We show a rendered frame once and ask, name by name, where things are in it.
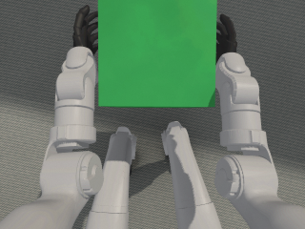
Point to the left robot thigh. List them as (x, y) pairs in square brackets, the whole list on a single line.
[(110, 207)]

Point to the left robot hand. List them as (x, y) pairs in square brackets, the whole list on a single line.
[(82, 36)]

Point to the right robot upper arm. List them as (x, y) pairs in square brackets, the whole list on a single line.
[(250, 184)]

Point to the robot left forearm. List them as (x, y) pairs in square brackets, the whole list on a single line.
[(74, 104)]

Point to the right robot hand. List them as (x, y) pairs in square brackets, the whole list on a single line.
[(226, 38)]

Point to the left robot upper arm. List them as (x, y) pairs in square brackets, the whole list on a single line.
[(67, 182)]

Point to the carton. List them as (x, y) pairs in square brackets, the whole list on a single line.
[(156, 53)]

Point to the robot right forearm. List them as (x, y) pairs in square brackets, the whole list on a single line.
[(240, 108)]

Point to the robot right shin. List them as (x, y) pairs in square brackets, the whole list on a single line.
[(174, 124)]

